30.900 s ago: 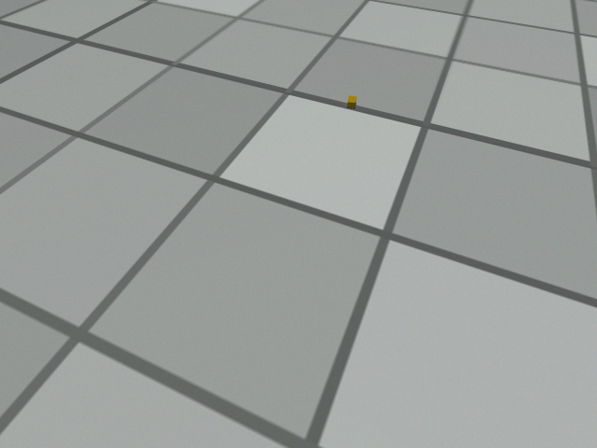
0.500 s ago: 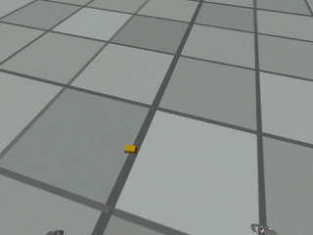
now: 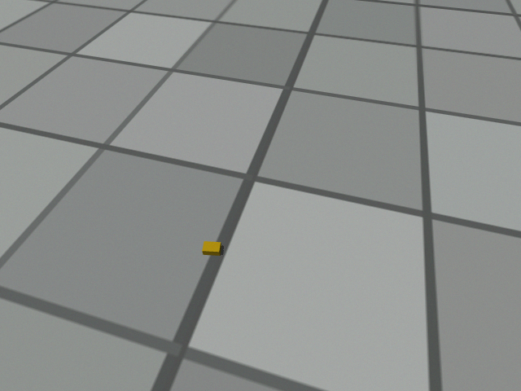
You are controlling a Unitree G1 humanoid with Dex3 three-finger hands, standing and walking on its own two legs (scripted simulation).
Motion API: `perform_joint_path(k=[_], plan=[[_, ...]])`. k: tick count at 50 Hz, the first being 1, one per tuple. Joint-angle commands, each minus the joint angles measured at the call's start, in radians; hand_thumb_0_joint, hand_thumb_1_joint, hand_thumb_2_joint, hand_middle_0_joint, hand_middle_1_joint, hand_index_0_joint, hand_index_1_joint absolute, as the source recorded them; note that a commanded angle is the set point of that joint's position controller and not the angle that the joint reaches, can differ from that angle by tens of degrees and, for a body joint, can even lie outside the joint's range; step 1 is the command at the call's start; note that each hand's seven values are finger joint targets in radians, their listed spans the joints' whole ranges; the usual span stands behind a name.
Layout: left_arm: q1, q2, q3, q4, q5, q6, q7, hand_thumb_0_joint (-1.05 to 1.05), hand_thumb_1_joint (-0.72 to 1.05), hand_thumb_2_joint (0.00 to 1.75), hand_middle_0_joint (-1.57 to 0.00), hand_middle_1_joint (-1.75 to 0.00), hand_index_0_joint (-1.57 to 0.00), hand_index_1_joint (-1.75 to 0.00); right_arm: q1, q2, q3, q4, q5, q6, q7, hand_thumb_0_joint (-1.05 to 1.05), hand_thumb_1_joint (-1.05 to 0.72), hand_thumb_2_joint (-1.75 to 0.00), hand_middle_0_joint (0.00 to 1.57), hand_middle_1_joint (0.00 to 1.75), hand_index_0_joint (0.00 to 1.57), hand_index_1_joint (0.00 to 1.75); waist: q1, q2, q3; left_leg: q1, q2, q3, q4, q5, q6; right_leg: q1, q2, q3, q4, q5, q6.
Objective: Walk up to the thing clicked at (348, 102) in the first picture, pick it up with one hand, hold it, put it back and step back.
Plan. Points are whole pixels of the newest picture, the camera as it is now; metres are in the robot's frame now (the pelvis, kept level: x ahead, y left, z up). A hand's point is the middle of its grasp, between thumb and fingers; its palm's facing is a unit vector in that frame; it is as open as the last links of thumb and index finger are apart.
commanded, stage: stand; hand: left
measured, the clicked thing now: (211, 248) +0.78 +0.24 -0.77
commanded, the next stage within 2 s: walk up in 0.48 s
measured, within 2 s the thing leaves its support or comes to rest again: neither
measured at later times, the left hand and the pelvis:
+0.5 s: hand out of the picture +0.08 +0.25 -0.15, palm faces -0.03 -0.94 -0.34, open 7.4 cm; pelvis +0.00 +0.00 +0.00, yaw -1 degrees
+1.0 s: hand (80, 389) +0.15 +0.33 -0.16, palm faces -0.06 -0.94 -0.34, open 7.4 cm; pelvis +0.11 +0.05 -0.01, yaw -1 degrees
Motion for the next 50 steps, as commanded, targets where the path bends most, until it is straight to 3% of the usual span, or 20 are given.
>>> perform_joint_path(k=[1,4,12,23,24,25,26,27,28,30,33,35,37,38,39,40,41,43,45,50], plan=[[-0.032,0.226,0.041,-0.052,-0.001,-0.023,0.016,0.00,0.90,0.90,-0.20,-0.30,-0.20,-0.30,-0.033,-0.203,-0.036,-0.056,0.005,-0.025,-0.018,0.00,-0.90,-0.90,0.20,0.30,0.20,0.30,0.004,-0.008,-0.085,-0.030,0.091,-0.053,-0.041,0.136,0.041,0.054,-0.113,0.097,-0.049,0.138,-0.028],[-0.041,0.229,0.043,-0.055,0.000,-0.021,0.016,0.00,0.90,0.90,-0.20,-0.30,-0.20,-0.30,-0.024,-0.205,-0.035,-0.056,0.003,-0.024,-0.018,0.00,-0.90,-0.90,0.20,0.30,0.20,0.30,0.004,-0.020,-0.080,-0.049,0.093,-0.055,-0.045,0.104,0.040,0.057,-0.111,0.098,-0.052,0.095,-0.030],[-0.041,0.218,0.039,-0.059,-0.002,-0.022,0.014,0.00,0.90,0.90,-0.20,-0.30,-0.20,-0.30,-0.019,-0.213,-0.033,-0.058,0.003,-0.028,-0.021,0.00,-0.90,-0.90,0.20,0.30,0.20,0.30,0.003,-0.004,-0.106,-0.021,0.104,-0.047,-0.035,0.191,0.040,0.078,-0.111,0.095,-0.033,0.199,-0.032],[-0.043,0.227,0.043,-0.060,-0.002,-0.016,0.012,0.00,0.90,0.90,-0.20,-0.30,-0.20,-0.30,-0.012,-0.209,-0.031,-0.059,0.002,-0.026,-0.020,0.00,-0.90,-0.90,0.20,0.30,0.20,0.30,0.004,-0.004,-0.063,-0.042,0.097,-0.046,-0.056,0.083,0.039,0.031,-0.102,0.106,-0.055,0.062,-0.034],[0.025,0.278,0.099,-0.110,0.015,-0.023,-0.010,0.00,0.90,0.90,-0.20,-0.30,-0.20,-0.30,0.049,-0.269,-0.075,-0.111,-0.011,-0.037,-0.003,0.00,-0.90,-0.90,0.20,0.30,0.20,0.30,0.009,-0.009,-0.157,-0.046,0.045,-0.034,0.034,-0.304,0.106,0.106,-0.046,0.086,0.008,-0.343,-0.073],[0.072,0.280,0.106,-0.100,0.027,-0.024,-0.015,0.00,0.90,0.90,-0.20,-0.30,-0.20,-0.30,0.050,-0.268,-0.080,-0.116,-0.019,-0.038,0.004,0.00,-0.90,-0.90,0.20,0.30,0.20,0.30,0.033,-0.008,-0.112,-0.157,0.051,-0.047,0.069,-0.441,0.119,0.103,-0.072,0.136,0.011,-0.491,-0.097],[0.100,0.293,0.118,-0.094,0.030,-0.023,-0.018,0.00,0.90,0.90,-0.20,-0.30,-0.20,-0.30,0.015,-0.253,-0.079,-0.135,-0.024,-0.035,0.008,0.00,-0.90,-0.90,0.20,0.30,0.20,0.30,0.055,-0.054,-0.036,-0.292,0.018,-0.013,0.128,-0.462,0.102,0.106,-0.105,0.211,-0.040,-0.592,-0.116],[0.124,0.313,0.131,-0.100,0.031,-0.024,-0.019,0.00,0.90,0.90,-0.20,-0.30,-0.20,-0.30,-0.024,-0.231,-0.078,-0.161,-0.025,-0.031,0.013,0.00,-0.90,-0.90,0.20,0.30,0.20,0.30,0.076,-0.133,0.016,-0.408,-0.020,0.056,0.264,-0.373,0.081,0.139,-0.190,0.318,-0.137,-0.652,-0.154],[0.137,0.345,0.146,-0.119,0.032,-0.028,-0.016,0.00,0.90,0.90,-0.20,-0.30,-0.20,-0.30,-0.036,-0.222,-0.082,-0.183,-0.031,-0.032,0.015,0.00,-0.90,-0.90,0.20,0.30,0.20,0.30,0.092,-0.195,0.064,-0.475,0.001,0.057,0.441,-0.311,0.067,0.111,-0.317,0.438,-0.226,-0.636,-0.221],[0.134,0.344,0.152,-0.152,0.034,-0.038,-0.015,0.00,0.90,0.90,-0.20,-0.30,-0.20,-0.30,-0.016,-0.232,-0.093,-0.197,-0.029,-0.044,0.017,0.00,-0.90,-0.90,0.20,0.30,0.20,0.30,0.081,-0.137,0.093,-0.519,0.071,-0.014,0.450,-0.264,0.072,0.136,-0.346,0.442,-0.198,-0.426,-0.274],[0.083,0.319,0.146,-0.195,0.034,-0.037,-0.024,0.00,0.90,0.90,-0.20,-0.30,-0.20,-0.30,0.060,-0.222,-0.106,-0.201,-0.030,-0.057,0.033,0.00,-0.90,-0.90,0.20,0.30,0.20,0.30,0.035,-0.144,0.024,-0.335,0.063,0.017,0.382,-0.277,0.069,0.034,-0.249,0.278,-0.164,-0.393,-0.223],[-0.016,0.315,0.138,-0.247,0.034,-0.029,-0.034,0.00,0.90,0.90,-0.20,-0.30,-0.20,-0.30,0.193,-0.217,-0.121,-0.175,-0.023,-0.059,0.035,0.00,-0.90,-0.90,0.20,0.30,0.20,0.30,-0.051,-0.181,-0.002,-0.099,0.056,0.049,0.227,-0.137,0.075,-0.136,-0.197,0.180,-0.080,-0.360,-0.184],[-0.051,0.235,0.114,-0.279,0.026,-0.013,-0.037,0.00,0.90,0.90,-0.20,-0.30,-0.20,-0.30,0.402,-0.244,-0.156,-0.108,-0.033,-0.064,0.018,0.00,-0.90,-0.90,0.20,0.30,0.20,0.30,-0.153,0.002,-0.044,0.258,-0.005,0.064,0.153,0.006,0.041,-0.434,-0.056,0.042,0.257,-0.432,-0.110],[0.006,0.160,0.091,-0.293,0.024,-0.007,-0.035,0.00,0.90,0.90,-0.20,-0.30,-0.20,-0.30,0.486,-0.325,-0.177,-0.103,-0.047,-0.067,0.004,0.00,-0.90,-0.90,0.20,0.30,0.20,0.30,-0.183,0.282,-0.044,0.276,0.164,-0.210,-0.031,-0.286,0.061,-0.568,0.087,-0.008,0.590,-0.495,-0.088],[0.076,0.167,0.090,-0.283,0.015,0.003,-0.028,0.00,0.90,0.90,-0.20,-0.30,-0.20,-0.30,0.373,-0.372,-0.176,-0.166,-0.054,-0.075,-0.006,0.00,-0.90,-0.90,0.20,0.30,0.20,0.30,-0.117,0.254,-0.012,0.117,0.337,-0.565,-0.187,-0.576,0.119,-0.606,0.112,0.133,0.761,-0.426,-0.064],[0.114,0.263,0.112,-0.261,0.013,0.007,-0.023,0.00,0.90,0.90,-0.20,-0.30,-0.20,-0.30,0.225,-0.407,-0.178,-0.220,-0.034,-0.076,-0.007,0.00,-0.90,-0.90,0.20,0.30,0.20,0.30,-0.065,0.132,0.033,-0.052,0.374,-0.579,-0.218,-0.676,0.171,-0.516,0.037,0.218,0.764,-0.334,-0.075],[0.144,0.279,0.112,-0.249,0.005,0.006,-0.025,0.00,0.90,0.90,-0.20,-0.30,-0.20,-0.30,0.173,-0.395,-0.168,-0.239,-0.025,-0.079,-0.005,0.00,-0.90,-0.90,0.20,0.30,0.20,0.30,-0.029,0.119,0.079,-0.109,0.375,-0.526,-0.219,-0.667,0.216,-0.482,-0.002,0.212,0.764,-0.288,-0.075],[0.218,0.292,0.122,-0.205,0.006,-0.002,-0.029,0.00,0.90,0.90,-0.20,-0.30,-0.20,-0.30,0.133,-0.317,-0.144,-0.272,-0.020,-0.090,-0.004,0.00,-0.90,-0.90,0.20,0.30,0.20,0.30,0.017,0.116,0.050,-0.021,0.291,-0.339,-0.145,-0.447,0.217,-0.468,-0.026,0.196,0.737,-0.210,-0.055],[0.230,0.282,0.121,-0.197,0.010,-0.006,-0.035,0.00,0.90,0.90,-0.20,-0.30,-0.20,-0.30,0.179,-0.292,-0.137,-0.278,-0.012,-0.102,-0.003,0.00,-0.90,-0.90,0.20,0.30,0.20,0.30,0.001,0.105,0.054,-0.004,0.259,-0.217,-0.120,-0.233,0.212,-0.453,-0.032,0.173,0.676,-0.158,-0.035],[0.121,0.241,0.111,-0.272,0.014,-0.008,-0.056,0.00,0.90,0.90,-0.20,-0.30,-0.20,-0.30,0.238,-0.306,-0.139,-0.295,-0.007,-0.109,-0.004,0.00,-0.90,-0.90,0.20,0.30,0.20,0.30,-0.028,0.122,0.107,-0.027,0.249,-0.074,-0.100,0.054,0.240,-0.404,-0.051,0.104,0.474,-0.093,-0.009]])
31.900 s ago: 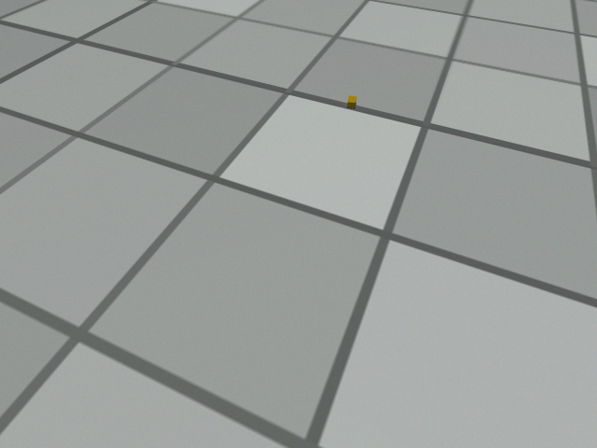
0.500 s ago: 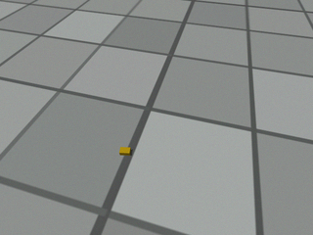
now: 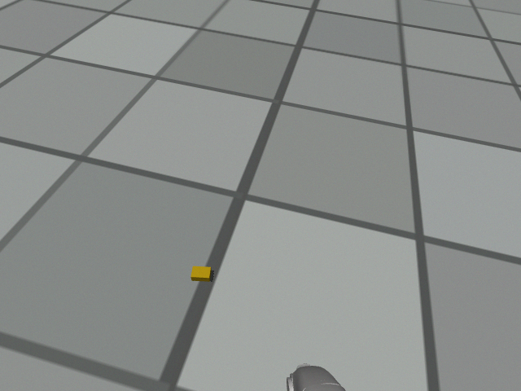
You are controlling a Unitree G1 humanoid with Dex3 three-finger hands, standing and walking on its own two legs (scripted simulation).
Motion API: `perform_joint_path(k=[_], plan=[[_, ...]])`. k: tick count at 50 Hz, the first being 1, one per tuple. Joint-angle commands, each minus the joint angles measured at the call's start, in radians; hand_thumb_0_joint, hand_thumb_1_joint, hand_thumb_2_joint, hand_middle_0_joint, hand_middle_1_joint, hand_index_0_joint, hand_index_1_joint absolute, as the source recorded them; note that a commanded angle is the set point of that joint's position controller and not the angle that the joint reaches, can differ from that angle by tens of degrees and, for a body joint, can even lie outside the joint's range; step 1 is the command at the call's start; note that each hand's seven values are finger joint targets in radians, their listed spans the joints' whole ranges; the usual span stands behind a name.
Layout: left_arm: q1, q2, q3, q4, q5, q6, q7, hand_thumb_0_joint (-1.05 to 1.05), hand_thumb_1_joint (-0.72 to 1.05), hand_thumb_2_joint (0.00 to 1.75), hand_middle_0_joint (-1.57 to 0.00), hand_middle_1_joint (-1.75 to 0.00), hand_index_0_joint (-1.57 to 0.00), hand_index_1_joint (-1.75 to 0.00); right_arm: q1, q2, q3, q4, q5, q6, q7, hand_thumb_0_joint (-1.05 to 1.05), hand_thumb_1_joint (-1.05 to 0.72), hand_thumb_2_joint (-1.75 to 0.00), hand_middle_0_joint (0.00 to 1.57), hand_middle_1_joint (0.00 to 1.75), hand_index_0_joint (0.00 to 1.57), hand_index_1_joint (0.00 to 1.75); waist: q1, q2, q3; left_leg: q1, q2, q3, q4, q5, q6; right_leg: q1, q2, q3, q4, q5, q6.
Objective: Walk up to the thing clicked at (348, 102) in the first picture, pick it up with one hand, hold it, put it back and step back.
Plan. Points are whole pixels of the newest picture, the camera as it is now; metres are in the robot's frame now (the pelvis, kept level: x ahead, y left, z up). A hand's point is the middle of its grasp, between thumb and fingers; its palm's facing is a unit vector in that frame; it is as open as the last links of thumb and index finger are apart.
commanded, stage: walk up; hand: left
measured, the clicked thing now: (201, 273) +0.66 +0.20 -0.76
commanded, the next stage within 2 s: none
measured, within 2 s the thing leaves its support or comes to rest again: neither
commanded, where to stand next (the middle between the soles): +0.27 -0.05 m, yaw +1 degrees
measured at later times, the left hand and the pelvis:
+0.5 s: hand (143, 333) +0.24 +0.21 -0.15, palm faces -0.06 -0.93 -0.36, open 7.4 cm; pelvis +0.16 -0.04 -0.01, yaw -2 degrees
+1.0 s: hand (140, 356) +0.21 +0.22 -0.16, palm faces -0.06 -0.92 -0.40, open 7.4 cm; pelvis +0.16 -0.05 -0.02, yaw -3 degrees
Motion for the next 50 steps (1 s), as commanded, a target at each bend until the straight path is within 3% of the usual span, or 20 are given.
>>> perform_joint_path(k=[1,5,9,10,11,12,13,17,21,24,27,29,30,31,35,42,44,46,48,50], plan=[[-0.082,0.140,0.031,-0.121,0.002,-0.034,-0.007,0.00,0.90,0.90,-0.20,-0.30,-0.20,-0.30,-0.009,-0.291,-0.076,-0.107,0.014,-0.035,-0.023,0.00,-0.90,-0.90,0.20,0.30,0.20,0.30,-0.014,0.200,0.084,-0.014,0.241,-0.147,-0.181,0.192,0.179,-0.068,-0.050,-0.032,-0.161,0.079,0.006],[-0.109,0.114,0.033,-0.148,0.000,-0.042,-0.016,0.00,0.90,0.90,-0.20,-0.30,-0.20,-0.30,-0.001,-0.294,-0.072,-0.140,0.017,-0.023,-0.023,0.00,-0.90,-0.90,0.20,0.30,0.20,0.30,-0.012,0.213,0.034,-0.057,0.223,-0.092,-0.086,0.343,0.150,0.111,-0.030,-0.115,-0.289,0.150,-0.022],[0.063,0.154,0.065,-0.111,-0.001,-0.059,0.001,0.00,0.90,0.90,-0.20,-0.30,-0.20,-0.30,0.015,-0.251,-0.054,-0.175,0.022,-0.009,-0.028,0.00,-0.90,-0.90,0.20,0.30,0.20,0.30,0.080,0.050,-0.089,-0.127,0.158,-0.047,0.274,0.420,0.107,0.430,0.025,-0.141,-0.402,0.134,-0.060],[0.154,0.210,0.089,-0.101,0.002,-0.068,0.012,0.00,0.90,0.90,-0.20,-0.30,-0.20,-0.30,0.066,-0.200,-0.036,-0.183,0.028,-0.009,-0.030,0.00,-0.90,-0.90,0.20,0.30,0.20,0.30,0.117,-0.110,-0.153,-0.227,0.091,-0.015,0.514,0.265,0.072,0.547,-0.065,-0.001,-0.457,0.074,-0.091],[0.177,0.283,0.102,-0.129,0.003,-0.074,0.021,0.00,0.90,0.90,-0.20,-0.30,-0.20,-0.30,0.105,-0.152,-0.015,-0.208,0.035,-0.008,-0.027,0.00,-0.90,-0.90,0.20,0.30,0.20,0.30,0.102,-0.287,-0.176,-0.438,-0.040,0.003,0.720,-0.222,0.029,0.646,-0.313,0.407,-0.559,0.062,-0.196],[0.143,0.299,0.099,-0.137,-0.013,-0.071,0.021,0.00,0.90,0.90,-0.20,-0.30,-0.20,-0.30,0.068,-0.244,-0.038,-0.187,0.028,0.003,-0.039,0.00,-0.90,-0.90,0.20,0.30,0.20,0.30,0.112,-0.181,-0.116,-0.482,-0.025,-0.074,0.800,-0.309,0.026,0.544,-0.391,0.565,-0.615,0.030,-0.289],[0.115,0.286,0.098,-0.151,-0.025,-0.066,0.026,0.00,0.90,0.90,-0.20,-0.30,-0.20,-0.30,0.039,-0.267,-0.047,-0.180,0.023,0.003,-0.044,0.00,-0.90,-0.90,0.20,0.30,0.20,0.30,0.104,-0.136,-0.055,-0.475,0.009,-0.125,0.827,-0.290,0.026,0.449,-0.388,0.539,-0.632,0.012,-0.307],[-0.002,0.186,0.059,-0.191,-0.026,-0.074,0.041,0.00,0.90,0.90,-0.20,-0.30,-0.20,-0.30,0.094,-0.215,-0.036,-0.138,0.036,0.018,-0.026,0.00,-0.90,-0.90,0.20,0.30,0.20,0.30,0.020,-0.079,0.002,-0.365,0.040,-0.131,0.711,-0.121,0.018,0.243,-0.204,0.130,-0.600,0.261,-0.206],[-0.028,0.153,0.034,-0.220,-0.007,-0.079,0.058,0.00,0.90,0.90,-0.20,-0.30,-0.20,-0.30,0.054,-0.170,-0.024,-0.140,0.029,0.024,-0.029,0.00,-0.90,-0.90,0.20,0.30,0.20,0.30,0.019,-0.050,-0.021,-0.301,0.038,-0.087,0.456,-0.093,-0.031,0.212,-0.189,-0.013,-0.513,0.688,-0.233],[-0.038,0.165,0.027,-0.217,-0.012,-0.065,0.069,0.00,0.90,0.90,-0.20,-0.30,-0.20,-0.30,0.013,-0.162,-0.022,-0.130,0.029,0.017,-0.043,0.00,-0.90,-0.90,0.20,0.30,0.20,0.30,0.036,-0.082,-0.100,-0.239,0.024,-0.054,0.276,-0.006,-0.032,0.279,-0.205,-0.011,-0.389,0.762,-0.217],[-0.093,0.153,0.010,-0.226,-0.035,-0.032,0.072,0.00,0.90,0.90,-0.20,-0.30,-0.20,-0.30,0.026,-0.187,-0.035,-0.112,0.019,0.016,-0.054,0.00,-0.90,-0.90,0.20,0.30,0.20,0.30,-0.011,-0.009,-0.120,-0.065,-0.009,-0.050,0.123,0.273,0.006,0.145,-0.157,-0.026,-0.241,0.504,-0.137],[-0.052,0.107,-0.001,-0.223,-0.053,-0.011,0.074,0.00,0.90,0.90,-0.20,-0.30,-0.20,-0.30,-0.028,-0.311,-0.060,-0.147,0.005,0.019,-0.060,0.00,-0.90,-0.90,0.20,0.30,0.20,0.30,0.015,0.205,-0.147,-0.066,0.251,-0.387,0.017,0.510,0.114,0.063,0.012,-0.086,-0.074,0.098,-0.034],[-0.013,0.119,0.004,-0.200,-0.053,0.010,0.081,0.00,0.90,0.90,-0.20,-0.30,-0.20,-0.30,-0.069,-0.326,-0.058,-0.165,0.015,0.020,-0.061,0.00,-0.90,-0.90,0.20,0.30,0.20,0.30,0.022,0.225,-0.155,-0.117,0.348,-0.507,-0.027,0.467,0.210,0.093,0.069,-0.044,0.053,-0.289,-0.025],[0.005,0.140,0.011,-0.172,-0.051,0.025,0.089,0.00,0.90,0.90,-0.20,-0.30,-0.20,-0.30,-0.094,-0.342,-0.060,-0.159,0.019,0.023,-0.063,0.00,-0.90,-0.90,0.20,0.30,0.20,0.30,0.022,0.265,-0.144,-0.186,0.391,-0.573,-0.041,0.376,0.277,0.135,0.037,0.013,0.149,-0.346,-0.023],[0.004,0.148,0.021,-0.122,-0.036,0.028,0.077,0.00,0.90,0.90,-0.20,-0.30,-0.20,-0.30,-0.177,-0.288,-0.043,-0.168,0.018,0.035,-0.068,0.00,-0.90,-0.90,0.20,0.30,0.20,0.30,0.046,0.252,-0.118,-0.197,0.232,-0.321,0.001,0.259,0.179,0.083,0.047,0.016,0.170,-0.255,-0.036],[0.062,0.098,0.013,-0.038,-0.018,-0.016,0.080,0.00,0.90,0.90,-0.20,-0.30,-0.20,-0.30,-0.217,-0.259,-0.029,-0.149,0.009,0.067,-0.048,0.00,-0.90,-0.90,0.20,0.30,0.20,0.30,0.061,0.257,-0.175,-0.139,0.204,-0.261,0.136,0.211,0.157,0.272,0.031,-0.104,-0.445,-0.081,-0.004],[-0.005,0.159,0.019,-0.048,0.007,-0.046,0.092,0.00,0.90,0.90,-0.20,-0.30,-0.20,-0.30,-0.224,-0.167,0.004,-0.147,0.038,0.075,-0.040,0.00,-0.90,-0.90,0.20,0.30,0.20,0.30,0.041,0.076,-0.122,-0.272,0.111,-0.181,0.284,0.272,0.052,0.318,-0.096,0.144,-0.562,0.098,-0.044],[-0.144,0.282,0.030,-0.086,0.010,-0.050,0.090,0.00,0.90,0.90,-0.20,-0.30,-0.20,-0.30,-0.250,-0.192,-0.008,-0.133,0.039,0.077,-0.049,0.00,-0.90,-0.90,0.20,0.30,0.20,0.30,0.019,-0.080,-0.058,-0.253,0.020,-0.148,0.330,-0.211,0.004,0.115,-0.321,0.338,-0.563,0.177,-0.201],[-0.207,0.198,0.010,-0.097,0.001,-0.051,0.081,0.00,0.90,0.90,-0.20,-0.30,-0.20,-0.30,-0.230,-0.203,-0.015,-0.088,0.033,0.068,-0.039,0.00,-0.90,-0.90,0.20,0.30,0.20,0.30,-0.026,-0.032,-0.009,-0.125,0.045,-0.140,0.224,-0.084,0.004,0.060,-0.221,0.163,-0.490,0.199,-0.139],[-0.177,0.165,0.004,-0.067,-0.011,-0.055,0.082,0.00,0.90,0.90,-0.20,-0.30,-0.20,-0.30,-0.260,-0.188,-0.004,-0.068,0.042,0.054,-0.030,0.00,-0.90,-0.90,0.20,0.30,0.20,0.30,-0.004,-0.036,-0.055,-0.075,0.066,-0.166,0.140,0.316,0.029,0.150,-0.115,0.016,-0.453,0.300,-0.040]])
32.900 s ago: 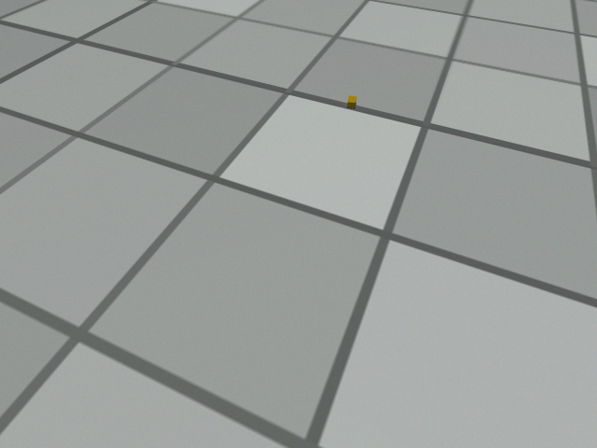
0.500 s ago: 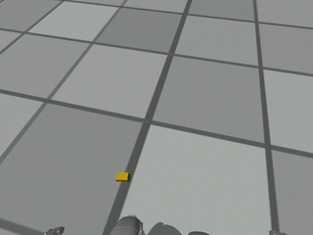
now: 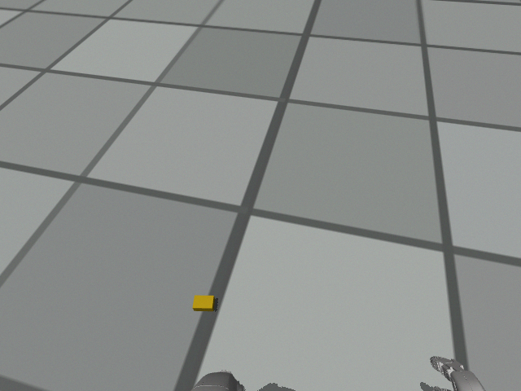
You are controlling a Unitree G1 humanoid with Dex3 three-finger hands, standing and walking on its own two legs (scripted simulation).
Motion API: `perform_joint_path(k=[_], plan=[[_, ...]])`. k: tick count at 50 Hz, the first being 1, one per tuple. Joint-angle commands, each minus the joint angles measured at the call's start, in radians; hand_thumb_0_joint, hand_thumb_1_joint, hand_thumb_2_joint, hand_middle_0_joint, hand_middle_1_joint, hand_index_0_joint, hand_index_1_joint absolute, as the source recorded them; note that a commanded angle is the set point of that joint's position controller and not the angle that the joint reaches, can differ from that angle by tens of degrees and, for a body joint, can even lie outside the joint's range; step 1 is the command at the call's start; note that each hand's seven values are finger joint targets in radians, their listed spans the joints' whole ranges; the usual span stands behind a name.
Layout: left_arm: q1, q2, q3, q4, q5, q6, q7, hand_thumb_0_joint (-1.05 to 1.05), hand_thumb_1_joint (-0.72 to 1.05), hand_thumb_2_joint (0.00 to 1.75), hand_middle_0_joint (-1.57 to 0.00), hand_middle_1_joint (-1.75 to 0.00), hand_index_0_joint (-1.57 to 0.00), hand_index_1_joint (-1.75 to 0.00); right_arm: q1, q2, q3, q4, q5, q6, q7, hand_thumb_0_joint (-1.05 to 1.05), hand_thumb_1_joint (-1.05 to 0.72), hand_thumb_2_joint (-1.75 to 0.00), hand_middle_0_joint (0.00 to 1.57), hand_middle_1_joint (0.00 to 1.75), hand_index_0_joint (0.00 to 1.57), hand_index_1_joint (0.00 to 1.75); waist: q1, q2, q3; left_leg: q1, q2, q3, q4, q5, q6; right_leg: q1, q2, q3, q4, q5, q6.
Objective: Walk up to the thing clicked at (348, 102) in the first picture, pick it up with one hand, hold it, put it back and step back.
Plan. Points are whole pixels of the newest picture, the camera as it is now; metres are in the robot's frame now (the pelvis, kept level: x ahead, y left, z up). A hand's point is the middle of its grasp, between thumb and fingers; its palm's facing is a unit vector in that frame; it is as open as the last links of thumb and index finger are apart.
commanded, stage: walk up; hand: left
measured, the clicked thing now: (204, 303) +0.49 +0.28 -0.74
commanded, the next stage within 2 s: none
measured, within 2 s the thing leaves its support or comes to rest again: neither
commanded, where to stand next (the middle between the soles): +0.11 +0.01 m, yaw +4 degrees
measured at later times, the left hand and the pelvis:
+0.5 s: hand out of the picture +0.10 +0.27 -0.14, palm faces +0.00 -0.95 -0.32, open 7.4 cm; pelvis +0.00 +0.02 +0.02, yaw +2 degrees
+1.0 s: hand out of the picture +0.06 +0.27 -0.14, palm faces +0.05 -0.93 -0.36, open 7.4 cm; pelvis +0.02 +0.01 +0.02, yaw +3 degrees
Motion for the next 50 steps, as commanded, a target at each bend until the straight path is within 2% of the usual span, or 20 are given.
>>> perform_joint_path(k=[1,2,4,6,9,10,12,15,16,17,23,26,32,36,39,41,43,45,48,50], plan=[[-0.122,0.240,0.054,-0.070,-0.012,-0.049,0.019,0.00,0.90,0.90,-0.20,-0.30,-0.20,-0.30,-0.022,-0.171,-0.050,-0.021,0.013,-0.041,-0.005,0.00,-0.90,-0.90,0.20,0.30,0.20,0.30,-0.035,-0.155,-0.091,0.253,0.056,-0.070,-0.094,0.403,0.045,-0.109,-0.118,0.074,-0.174,0.423,-0.041],[-0.090,0.243,0.053,-0.066,-0.012,-0.047,0.016,0.00,0.90,0.90,-0.20,-0.30,-0.20,-0.30,-0.043,-0.176,-0.046,-0.025,0.008,-0.041,-0.006,0.00,-0.90,-0.90,0.20,0.30,0.20,0.30,-0.021,-0.156,-0.127,0.268,0.061,-0.072,-0.099,0.385,0.057,-0.089,-0.111,0.078,-0.181,0.413,-0.035],[-0.081,0.245,0.054,-0.062,-0.015,-0.039,0.014,0.00,0.90,0.90,-0.20,-0.30,-0.20,-0.30,-0.049,-0.187,-0.043,-0.009,0.004,-0.038,-0.003,0.00,-0.90,-0.90,0.20,0.30,0.20,0.30,-0.011,-0.148,-0.101,0.228,0.056,-0.074,-0.115,0.242,0.042,-0.105,-0.129,0.102,-0.247,0.189,-0.044],[-0.149,0.237,0.051,-0.056,-0.005,-0.032,0.014,0.00,0.90,0.90,-0.20,-0.30,-0.20,-0.30,-0.050,-0.180,-0.045,0.022,0.003,-0.030,0.002,0.00,-0.90,-0.90,0.20,0.30,0.20,0.30,-0.034,-0.144,-0.054,0.226,0.045,-0.072,-0.170,0.108,0.018,-0.135,-0.142,0.114,-0.308,0.022,-0.055],[-0.155,0.235,0.048,-0.042,-0.007,-0.029,0.009,0.00,0.90,0.90,-0.20,-0.30,-0.20,-0.30,-0.043,-0.190,-0.041,0.051,-0.005,-0.033,0.005,0.00,-0.90,-0.90,0.20,0.30,0.20,0.30,-0.037,-0.095,-0.054,0.226,0.059,-0.110,-0.226,0.019,0.018,-0.137,-0.125,0.102,-0.324,-0.053,-0.058],[-0.144,0.223,0.046,-0.031,-0.010,-0.030,0.009,0.00,0.90,0.90,-0.20,-0.30,-0.20,-0.30,-0.050,-0.186,-0.035,0.058,-0.005,-0.036,0.006,0.00,-0.90,-0.90,0.20,0.30,0.20,0.30,-0.025,-0.064,-0.053,0.210,0.072,-0.128,-0.251,0.035,0.019,-0.107,-0.121,0.094,-0.323,-0.038,-0.055],[-0.145,0.219,0.044,-0.014,-0.012,-0.032,0.009,0.00,0.90,0.90,-0.20,-0.30,-0.20,-0.30,-0.048,-0.181,-0.029,0.076,-0.005,-0.042,0.007,0.00,-0.90,-0.90,0.20,0.30,0.20,0.30,-0.021,-0.051,-0.066,0.181,0.085,-0.147,-0.276,0.097,0.019,-0.034,-0.110,0.082,-0.321,0.033,-0.052],[-0.137,0.220,0.044,0.005,-0.016,-0.032,0.010,0.00,0.90,0.90,-0.20,-0.30,-0.20,-0.30,-0.059,-0.183,-0.024,0.096,-0.004,-0.050,0.002,0.00,-0.90,-0.90,0.20,0.30,0.20,0.30,-0.011,-0.016,-0.098,0.184,0.092,-0.139,-0.281,0.203,0.021,0.034,-0.104,0.061,-0.308,0.160,-0.047],[-0.146,0.222,0.044,0.009,-0.017,-0.030,0.009,0.00,0.90,0.90,-0.20,-0.30,-0.20,-0.30,-0.057,-0.183,-0.024,0.101,-0.003,-0.051,0.000,0.00,-0.90,-0.90,0.20,0.30,0.20,0.30,-0.015,-0.014,-0.097,0.177,0.091,-0.141,-0.290,0.200,0.021,0.040,-0.100,0.056,-0.307,0.171,-0.047],[-0.148,0.219,0.043,0.015,-0.018,-0.028,0.009,0.00,0.90,0.90,-0.20,-0.30,-0.20,-0.30,-0.058,-0.184,-0.024,0.109,-0.003,-0.052,-0.002,0.00,-0.90,-0.90,0.20,0.30,0.20,0.30,-0.014,0.000,-0.100,0.177,0.099,-0.144,-0.300,0.208,0.021,0.050,-0.100,0.048,-0.307,0.173,-0.047],[-0.138,0.208,0.036,0.046,-0.018,-0.020,0.003,0.00,0.90,0.90,-0.20,-0.30,-0.20,-0.30,-0.076,-0.189,-0.029,0.120,-0.007,-0.048,-0.005,0.00,-0.90,-0.90,0.20,0.30,0.20,0.30,-0.013,0.041,-0.124,0.159,0.113,-0.180,-0.369,0.042,0.024,0.081,-0.082,0.034,-0.318,0.110,-0.045],[-0.143,0.204,0.034,0.057,-0.014,-0.022,0.002,0.00,0.90,0.90,-0.20,-0.30,-0.20,-0.30,-0.075,-0.182,-0.030,0.128,-0.007,-0.045,-0.005,0.00,-0.90,-0.90,0.20,0.30,0.20,0.30,-0.021,0.040,-0.115,0.149,0.105,-0.173,-0.370,0.030,0.018,0.076,-0.086,0.039,-0.338,0.111,-0.043],[-0.151,0.207,0.034,0.071,-0.013,-0.029,0.004,0.00,0.90,0.90,-0.20,-0.30,-0.20,-0.30,-0.075,-0.178,-0.030,0.137,-0.001,-0.046,-0.005,0.00,-0.90,-0.90,0.20,0.30,0.20,0.30,-0.031,0.011,-0.153,0.216,0.096,-0.151,-0.329,0.166,0.018,0.071,-0.099,0.037,-0.351,0.182,-0.035],[-0.146,0.206,0.033,0.080,-0.014,-0.031,0.008,0.00,0.90,0.90,-0.20,-0.30,-0.20,-0.30,-0.090,-0.172,-0.029,0.138,0.001,-0.043,-0.005,0.00,-0.90,-0.90,0.20,0.30,0.20,0.30,-0.032,-0.012,-0.121,0.221,0.094,-0.144,-0.309,0.223,0.020,0.043,-0.107,0.033,-0.368,0.209,-0.029],[-0.155,0.212,0.035,0.081,-0.010,-0.031,0.009,0.00,0.90,0.90,-0.20,-0.30,-0.20,-0.30,-0.085,-0.174,-0.032,0.144,0.000,-0.040,-0.006,0.00,-0.90,-0.90,0.20,0.30,0.20,0.30,-0.040,-0.026,-0.136,0.237,0.089,-0.135,-0.304,0.231,0.018,0.051,-0.111,0.029,-0.368,0.225,-0.030],[-0.153,0.211,0.034,0.082,-0.010,-0.030,0.009,0.00,0.90,0.90,-0.20,-0.30,-0.20,-0.30,-0.089,-0.174,-0.032,0.143,0.001,-0.037,-0.005,0.00,-0.90,-0.90,0.20,0.30,0.20,0.30,-0.039,-0.032,-0.121,0.232,0.084,-0.139,-0.313,0.195,0.015,0.038,-0.111,0.029,-0.371,0.200,-0.028],[-0.144,0.207,0.035,0.085,-0.011,-0.029,0.009,0.00,0.90,0.90,-0.20,-0.30,-0.20,-0.30,-0.097,-0.170,-0.032,0.145,0.001,-0.037,-0.005,0.00,-0.90,-0.90,0.20,0.30,0.20,0.30,-0.033,-0.031,-0.114,0.237,0.088,-0.142,-0.312,0.210,0.015,0.031,-0.112,0.029,-0.374,0.191,-0.027],[-0.134,0.204,0.037,0.092,-0.011,-0.031,0.011,0.00,0.90,0.90,-0.20,-0.30,-0.20,-0.30,-0.096,-0.163,-0.030,0.150,0.001,-0.037,-0.005,0.00,-0.90,-0.90,0.20,0.30,0.20,0.30,-0.030,-0.042,-0.137,0.251,0.092,-0.137,-0.289,0.308,0.021,0.060,-0.112,0.019,-0.376,0.252,-0.022],[-0.140,0.210,0.041,0.085,-0.011,-0.031,0.014,0.00,0.90,0.90,-0.20,-0.30,-0.20,-0.30,-0.097,-0.160,-0.029,0.149,0.002,-0.036,-0.006,0.00,-0.90,-0.90,0.20,0.30,0.20,0.30,-0.029,-0.043,-0.150,0.267,0.082,-0.111,-0.267,0.395,0.017,0.076,-0.119,0.012,-0.368,0.315,-0.019],[-0.144,0.214,0.041,0.078,-0.012,-0.028,0.014,0.00,0.90,0.90,-0.20,-0.30,-0.20,-0.30,-0.097,-0.163,-0.031,0.149,0.003,-0.033,-0.008,0.00,-0.90,-0.90,0.20,0.30,0.20,0.30,-0.030,-0.042,-0.153,0.272,0.078,-0.099,-0.261,0.394,0.015,0.076,-0.124,0.012,-0.357,0.323,-0.021]])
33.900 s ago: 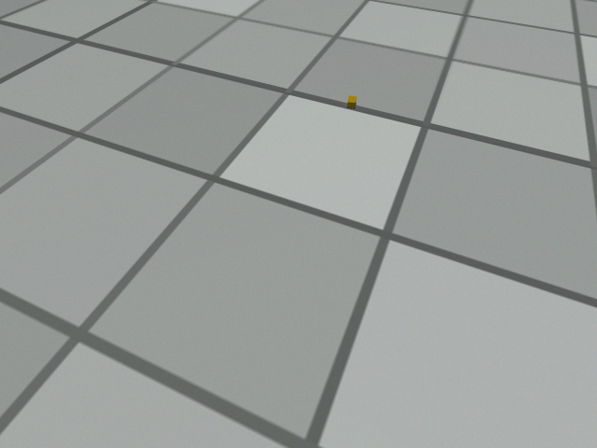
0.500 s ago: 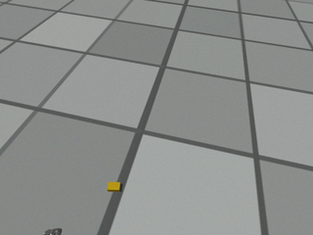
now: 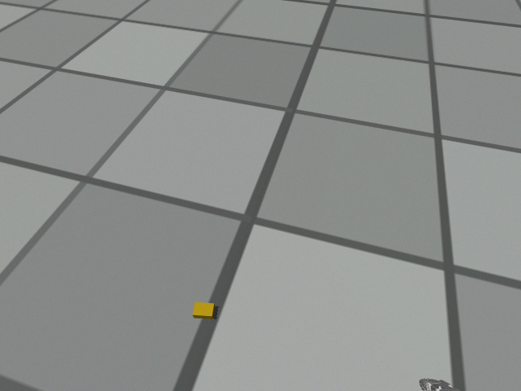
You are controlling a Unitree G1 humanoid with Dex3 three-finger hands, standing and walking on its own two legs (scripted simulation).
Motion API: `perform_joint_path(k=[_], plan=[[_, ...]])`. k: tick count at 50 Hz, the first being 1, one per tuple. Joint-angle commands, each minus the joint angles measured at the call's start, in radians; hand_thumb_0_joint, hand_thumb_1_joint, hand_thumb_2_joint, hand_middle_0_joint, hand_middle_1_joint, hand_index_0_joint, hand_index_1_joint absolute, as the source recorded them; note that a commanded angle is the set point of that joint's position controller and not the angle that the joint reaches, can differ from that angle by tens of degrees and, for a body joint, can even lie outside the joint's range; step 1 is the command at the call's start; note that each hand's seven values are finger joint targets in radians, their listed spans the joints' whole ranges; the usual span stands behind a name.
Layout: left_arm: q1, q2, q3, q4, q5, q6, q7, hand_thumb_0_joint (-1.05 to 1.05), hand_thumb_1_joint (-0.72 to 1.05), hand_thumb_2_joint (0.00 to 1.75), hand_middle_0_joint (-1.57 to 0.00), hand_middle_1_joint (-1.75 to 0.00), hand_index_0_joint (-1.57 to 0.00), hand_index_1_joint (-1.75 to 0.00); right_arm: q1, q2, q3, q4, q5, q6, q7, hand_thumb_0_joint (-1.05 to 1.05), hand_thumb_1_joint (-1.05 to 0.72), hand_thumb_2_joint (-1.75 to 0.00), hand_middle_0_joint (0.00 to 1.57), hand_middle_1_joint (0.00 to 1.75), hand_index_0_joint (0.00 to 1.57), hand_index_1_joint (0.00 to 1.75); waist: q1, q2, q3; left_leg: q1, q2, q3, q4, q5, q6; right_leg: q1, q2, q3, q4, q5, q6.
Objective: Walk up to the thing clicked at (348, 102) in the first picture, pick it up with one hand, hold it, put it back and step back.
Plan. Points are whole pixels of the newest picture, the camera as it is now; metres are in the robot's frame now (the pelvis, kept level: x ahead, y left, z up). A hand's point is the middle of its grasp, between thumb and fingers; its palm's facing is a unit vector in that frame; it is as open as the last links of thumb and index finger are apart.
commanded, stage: walk up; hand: left
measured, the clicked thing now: (204, 310) +0.49 +0.24 -0.76
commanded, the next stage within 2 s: none
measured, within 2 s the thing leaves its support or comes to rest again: neither
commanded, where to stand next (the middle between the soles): +0.10 -0.01 m, yaw +1 degrees
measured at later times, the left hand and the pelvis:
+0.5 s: hand out of the picture +0.07 +0.27 -0.17, palm faces +0.00 -0.92 -0.39, open 7.4 cm; pelvis -0.03 +0.00 -0.01, yaw +1 degrees
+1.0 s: hand out of the picture -0.03 +0.28 -0.16, palm faces +0.11 -0.93 -0.36, open 7.4 cm; pelvis -0.06 +0.01 -0.01, yaw +6 degrees
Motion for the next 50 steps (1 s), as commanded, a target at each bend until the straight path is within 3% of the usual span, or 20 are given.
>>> perform_joint_path(k=[1,12,15,16,19,26,28,29,30,31,34,39,42,43,44,45,46,47,49,50], plan=[[-0.035,0.219,0.042,-0.059,-0.001,-0.023,0.019,0.00,0.90,0.90,-0.20,-0.30,-0.20,-0.30,-0.035,-0.204,-0.046,-0.053,0.005,-0.019,-0.020,0.00,-0.90,-0.90,0.20,0.30,0.20,0.30,-0.012,-0.019,-0.115,0.158,0.096,-0.068,-0.005,0.218,0.042,-0.076,-0.107,0.058,-0.059,0.198,-0.037],[-0.043,0.219,0.046,-0.073,0.005,-0.015,0.018,0.00,0.90,0.90,-0.20,-0.30,-0.20,-0.30,-0.041,-0.209,-0.046,-0.054,0.000,-0.013,-0.020,0.00,-0.90,-0.90,0.20,0.30,0.20,0.30,-0.011,0.008,-0.085,0.106,0.092,-0.098,-0.055,0.052,0.036,-0.062,-0.097,0.061,-0.076,0.082,-0.042],[-0.033,0.216,0.048,-0.071,0.004,-0.017,0.018,0.00,0.90,0.90,-0.20,-0.30,-0.20,-0.30,-0.039,-0.208,-0.043,-0.056,0.000,-0.017,-0.019,0.00,-0.90,-0.90,0.20,0.30,0.20,0.30,-0.004,0.007,-0.105,0.108,0.095,-0.101,-0.043,0.117,0.041,-0.031,-0.098,0.059,-0.073,0.132,-0.039],[-0.042,0.268,0.066,-0.088,-0.006,0.002,0.026,0.00,0.90,0.90,-0.20,-0.30,-0.20,-0.30,-0.035,-0.262,-0.066,-0.068,-0.003,-0.001,-0.022,0.00,-0.90,-0.90,0.20,0.30,0.20,0.30,-0.016,0.010,0.000,0.047,0.085,-0.082,0.048,0.387,0.042,-0.098,-0.099,0.056,0.037,0.336,-0.045],[-0.010,0.244,0.069,-0.125,-0.018,0.017,0.033,0.00,0.90,0.90,-0.20,-0.30,-0.20,-0.30,-0.008,-0.250,-0.075,-0.098,0.010,0.011,-0.026,0.00,-0.90,-0.90,0.20,0.30,0.20,0.30,-0.013,0.017,-0.101,0.107,0.093,-0.061,0.100,0.530,0.073,-0.089,-0.080,0.019,0.117,0.400,-0.054],[0.120,0.200,0.085,-0.176,-0.008,0.059,0.021,0.00,0.90,0.90,-0.20,-0.30,-0.20,-0.30,-0.062,-0.301,-0.119,-0.225,-0.014,0.054,-0.026,0.00,-0.90,-0.90,0.20,0.30,0.20,0.30,0.017,0.163,-0.199,-0.119,0.205,-0.268,0.013,0.035,0.206,-0.083,0.019,0.033,0.447,-0.206,-0.107],[0.223,0.225,0.102,-0.161,0.001,0.058,0.019,0.00,0.90,0.90,-0.20,-0.30,-0.20,-0.30,-0.121,-0.283,-0.123,-0.267,-0.022,0.063,-0.027,0.00,-0.90,-0.90,0.20,0.30,0.20,0.30,0.075,0.088,-0.160,-0.238,0.132,-0.231,0.139,-0.148,0.165,-0.096,-0.070,0.143,0.307,-0.267,-0.164],[0.208,0.293,0.116,-0.179,0.019,0.049,0.021,0.00,0.90,0.90,-0.20,-0.30,-0.20,-0.30,-0.137,-0.240,-0.116,-0.286,-0.020,0.066,-0.029,0.00,-0.90,-0.90,0.20,0.30,0.20,0.30,0.105,-0.144,-0.083,-0.301,-0.055,-0.102,0.394,-0.292,0.073,-0.179,-0.270,0.360,0.000,-0.141,-0.230],[0.095,0.386,0.135,-0.241,0.040,0.035,0.023,0.00,0.90,0.90,-0.20,-0.30,-0.20,-0.30,-0.101,-0.202,-0.106,-0.297,-0.027,0.072,-0.037,0.00,-0.90,-0.90,0.20,0.30,0.20,0.30,0.076,-0.251,-0.020,-0.291,-0.139,-0.094,0.648,-0.478,0.015,-0.329,-0.454,0.554,-0.113,0.019,-0.305],[0.006,0.385,0.136,-0.281,0.044,0.025,0.028,0.00,0.90,0.90,-0.20,-0.30,-0.20,-0.30,-0.039,-0.226,-0.115,-0.285,-0.034,0.076,-0.038,0.00,-0.90,-0.90,0.20,0.30,0.20,0.30,0.033,-0.199,-0.005,-0.267,-0.104,-0.147,0.794,-0.490,0.010,-0.386,-0.481,0.559,-0.090,0.115,-0.345],[-0.132,0.291,0.127,-0.325,0.046,0.011,0.037,0.00,0.90,0.90,-0.20,-0.30,-0.20,-0.30,0.129,-0.241,-0.137,-0.242,-0.010,0.072,-0.018,0.00,-0.90,-0.90,0.20,0.30,0.20,0.30,-0.070,-0.107,0.001,-0.201,-0.118,-0.137,0.905,-0.369,0.009,-0.387,-0.290,0.244,0.011,0.218,-0.252],[0.043,0.247,0.121,-0.312,0.059,-0.012,0.031,0.00,0.90,0.90,-0.20,-0.30,-0.20,-0.30,0.076,-0.217,-0.097,-0.266,-0.012,0.020,-0.009,0.00,-0.90,-0.90,0.20,0.30,0.20,0.30,0.054,-0.196,-0.149,-0.244,-0.015,-0.031,0.396,-0.405,-0.007,0.062,-0.228,0.200,0.085,-0.069,-0.210],[0.107,0.269,0.117,-0.306,0.036,0.004,0.009,0.00,0.90,0.90,-0.20,-0.30,-0.20,-0.30,0.108,-0.190,-0.090,-0.252,-0.033,-0.016,-0.014,0.00,-0.90,-0.90,0.20,0.30,0.20,0.30,0.038,-0.227,-0.130,-0.044,-0.054,0.069,-0.057,-0.342,0.006,0.044,-0.205,0.144,0.243,0.183,-0.188],[0.132,0.252,0.107,-0.307,0.025,0.011,0.004,0.00,0.90,0.90,-0.20,-0.30,-0.20,-0.30,0.163,-0.199,-0.098,-0.230,-0.041,-0.032,-0.024,0.00,-0.90,-0.90,0.20,0.30,0.20,0.30,0.008,-0.148,-0.138,0.132,-0.032,0.031,-0.177,-0.159,0.020,-0.063,-0.175,0.086,0.380,0.284,-0.142],[0.171,0.171,0.082,-0.316,0.017,0.013,0.003,0.00,0.90,0.90,-0.20,-0.30,-0.20,-0.30,0.181,-0.267,-0.117,-0.235,-0.048,-0.048,-0.033,0.00,-0.90,-0.90,0.20,0.30,0.20,0.30,0.007,0.042,-0.146,0.286,0.131,-0.225,-0.129,-0.007,0.073,-0.282,-0.106,0.051,0.532,0.052,-0.072],[0.147,0.121,0.069,-0.329,0.009,0.011,0.002,0.00,0.90,0.90,-0.20,-0.30,-0.20,-0.30,0.157,-0.334,-0.121,-0.245,-0.055,-0.058,-0.039,0.00,-0.90,-0.90,0.20,0.30,0.20,0.30,0.026,0.167,-0.109,0.393,0.305,-0.484,-0.067,0.175,0.154,-0.560,0.023,0.000,0.599,-0.315,-0.020],[0.033,0.215,0.096,-0.326,0.020,0.012,0.014,0.00,0.90,0.90,-0.20,-0.30,-0.20,-0.30,0.205,-0.404,-0.135,-0.231,-0.035,-0.056,-0.039,0.00,-0.90,-0.90,0.20,0.30,0.20,0.30,-0.058,0.102,-0.075,0.215,0.380,-0.520,-0.071,0.019,0.289,-0.473,-0.040,0.117,0.570,-0.343,-0.029],[-0.012,0.249,0.096,-0.336,0.018,0.004,0.012,0.00,0.90,0.90,-0.20,-0.30,-0.20,-0.30,0.175,-0.397,-0.137,-0.233,-0.027,-0.054,-0.039,0.00,-0.90,-0.90,0.20,0.30,0.20,0.30,-0.049,0.102,0.012,0.095,0.380,-0.488,-0.099,-0.034,0.317,-0.443,-0.060,0.122,0.596,-0.314,-0.038],[0.050,0.213,0.092,-0.309,0.001,-0.004,-0.001,0.00,0.90,0.90,-0.20,-0.30,-0.20,-0.30,0.096,-0.287,-0.099,-0.252,-0.033,-0.061,-0.039,0.00,-0.90,-0.90,0.20,0.30,0.20,0.30,-0.002,0.127,0.046,0.157,0.208,-0.203,-0.048,0.102,0.209,-0.449,-0.039,0.138,0.516,-0.215,-0.043],[0.089,0.209,0.086,-0.297,0.000,-0.006,-0.004,0.00,0.90,0.90,-0.20,-0.30,-0.20,-0.30,0.094,-0.262,-0.091,-0.261,-0.025,-0.066,-0.040,0.00,-0.90,-0.90,0.20,0.30,0.20,0.30,0.006,0.156,0.028,0.204,0.174,-0.150,-0.023,0.177,0.178,-0.457,-0.032,0.108,0.481,-0.159,-0.042]])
